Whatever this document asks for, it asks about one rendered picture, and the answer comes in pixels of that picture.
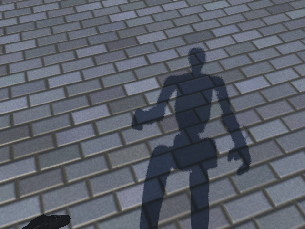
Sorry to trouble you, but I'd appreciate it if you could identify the robot left hand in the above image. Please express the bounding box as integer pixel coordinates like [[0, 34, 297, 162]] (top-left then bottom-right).
[[22, 214, 71, 229]]

